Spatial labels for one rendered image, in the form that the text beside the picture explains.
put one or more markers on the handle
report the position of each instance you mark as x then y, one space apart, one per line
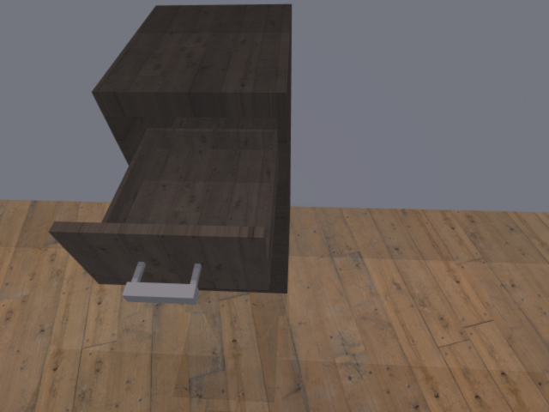
171 293

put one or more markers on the drawer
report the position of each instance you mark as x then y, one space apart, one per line
189 196

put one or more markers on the cabinet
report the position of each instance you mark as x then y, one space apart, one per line
209 67

